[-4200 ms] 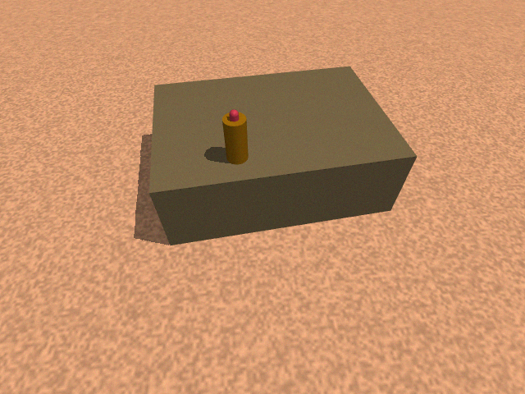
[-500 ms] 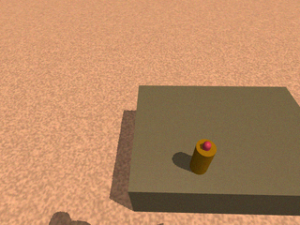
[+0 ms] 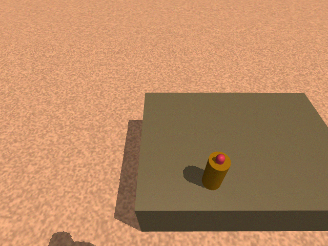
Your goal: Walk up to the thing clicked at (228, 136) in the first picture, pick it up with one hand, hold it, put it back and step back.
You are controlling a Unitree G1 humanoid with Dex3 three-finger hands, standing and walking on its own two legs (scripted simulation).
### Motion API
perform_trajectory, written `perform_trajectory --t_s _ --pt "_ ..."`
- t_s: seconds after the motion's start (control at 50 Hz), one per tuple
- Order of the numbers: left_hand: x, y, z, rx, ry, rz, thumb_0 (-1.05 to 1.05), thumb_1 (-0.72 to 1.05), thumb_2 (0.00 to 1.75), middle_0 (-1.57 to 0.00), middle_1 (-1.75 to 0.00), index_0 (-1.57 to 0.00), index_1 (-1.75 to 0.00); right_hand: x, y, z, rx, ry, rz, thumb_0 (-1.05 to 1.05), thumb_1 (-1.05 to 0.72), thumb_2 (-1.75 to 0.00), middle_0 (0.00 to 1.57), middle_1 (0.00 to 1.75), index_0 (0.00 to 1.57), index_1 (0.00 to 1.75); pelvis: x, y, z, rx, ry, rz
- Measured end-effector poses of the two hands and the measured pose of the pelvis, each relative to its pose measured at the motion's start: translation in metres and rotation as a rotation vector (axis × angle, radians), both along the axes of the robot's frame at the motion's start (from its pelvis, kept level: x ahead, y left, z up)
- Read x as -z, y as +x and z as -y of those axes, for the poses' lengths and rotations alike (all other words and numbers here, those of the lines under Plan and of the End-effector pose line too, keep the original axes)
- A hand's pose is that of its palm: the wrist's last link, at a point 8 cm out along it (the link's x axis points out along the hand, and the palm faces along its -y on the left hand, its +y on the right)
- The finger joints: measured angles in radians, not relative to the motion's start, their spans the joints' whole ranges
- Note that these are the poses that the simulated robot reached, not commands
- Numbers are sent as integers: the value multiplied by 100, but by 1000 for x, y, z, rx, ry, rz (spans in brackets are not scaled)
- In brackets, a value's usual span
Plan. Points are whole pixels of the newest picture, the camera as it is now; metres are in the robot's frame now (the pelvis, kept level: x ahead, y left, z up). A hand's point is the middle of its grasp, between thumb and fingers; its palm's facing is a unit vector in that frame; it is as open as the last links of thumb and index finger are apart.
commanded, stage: stand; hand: right
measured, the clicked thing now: (215, 169) +0.47 -0.21 -0.31
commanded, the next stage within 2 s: none
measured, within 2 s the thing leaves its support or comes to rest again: neither
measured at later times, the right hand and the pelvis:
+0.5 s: hand out of the picture +0.07 -0.25 -0.16, palm faces -0.03 +0.94 -0.33, open 7.4 cm; pelvis +0.00 +0.00 +0.00, yaw +0 degrees
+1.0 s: hand out of the picture +0.07 -0.25 -0.16, palm faces -0.04 +0.94 -0.33, open 7.4 cm; pelvis +0.01 +0.00 +0.00, yaw +0 degrees
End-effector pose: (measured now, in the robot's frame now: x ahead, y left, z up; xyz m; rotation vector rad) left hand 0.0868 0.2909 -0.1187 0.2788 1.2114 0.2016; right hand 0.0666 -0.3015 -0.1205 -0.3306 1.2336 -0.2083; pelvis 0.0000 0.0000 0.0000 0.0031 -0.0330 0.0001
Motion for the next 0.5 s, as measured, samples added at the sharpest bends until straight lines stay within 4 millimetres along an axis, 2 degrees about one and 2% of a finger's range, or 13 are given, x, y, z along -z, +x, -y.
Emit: perform_trajectory --t_s 0.24,0.5 --pt "-5 -4 -4 13 28 -3 1 91 90 -20 -30 -20 -30 6 -2 -6 -2 33 -12 1 -90 -89 20 30 20 30 0 2 1 -2 1 4" --pt "-4 -13 -3 11 31 -8 1 90 90 -20 -30 -20 -30 3 0 -2 -8 28 1 1 -90 -89 20 30 20 30 0 0 4 -2 0 9"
